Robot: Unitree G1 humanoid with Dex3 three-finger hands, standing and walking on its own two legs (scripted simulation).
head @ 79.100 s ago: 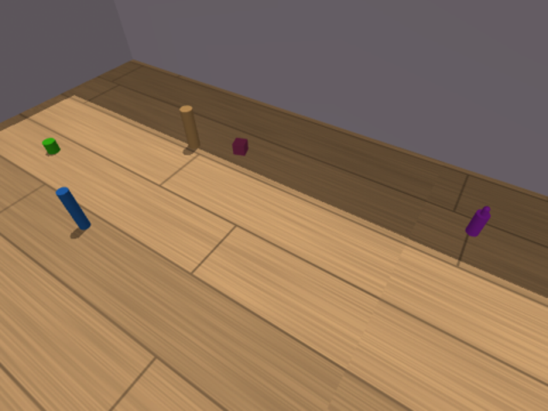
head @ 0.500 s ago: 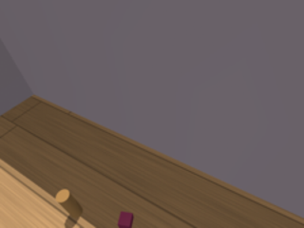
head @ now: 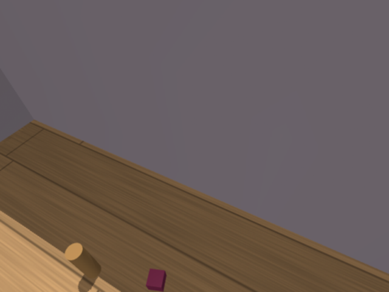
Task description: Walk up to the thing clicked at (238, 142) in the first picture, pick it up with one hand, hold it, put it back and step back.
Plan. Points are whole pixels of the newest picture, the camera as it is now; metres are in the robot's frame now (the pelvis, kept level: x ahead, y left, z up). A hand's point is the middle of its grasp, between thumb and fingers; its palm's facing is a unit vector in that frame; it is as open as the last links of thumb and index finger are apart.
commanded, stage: stand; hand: left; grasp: from above
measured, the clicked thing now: (156, 280) +0.37 +0.22 -0.75
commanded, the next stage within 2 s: none
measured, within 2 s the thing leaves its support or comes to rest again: neither
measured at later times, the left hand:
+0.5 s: hand out of the picture +0.08 +0.24 -0.16, palm faces +0.00 -0.94 -0.33, open 7.4 cm
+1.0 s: hand out of the picture +0.08 +0.24 -0.16, palm faces -0.02 -0.94 -0.33, open 7.4 cm
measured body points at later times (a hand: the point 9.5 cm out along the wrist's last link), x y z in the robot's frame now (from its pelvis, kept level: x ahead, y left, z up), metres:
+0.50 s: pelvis +0.00 +0.00 +0.00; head +0.01 +0.00 +0.45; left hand +0.08 +0.29 -0.13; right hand +0.07 -0.30 -0.14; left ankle +0.01 +0.13 -0.75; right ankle +0.02 -0.13 -0.75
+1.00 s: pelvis +0.01 +0.00 +0.00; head +0.01 -0.01 +0.45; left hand +0.09 +0.29 -0.13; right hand +0.07 -0.30 -0.14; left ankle +0.01 +0.13 -0.75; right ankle +0.02 -0.13 -0.75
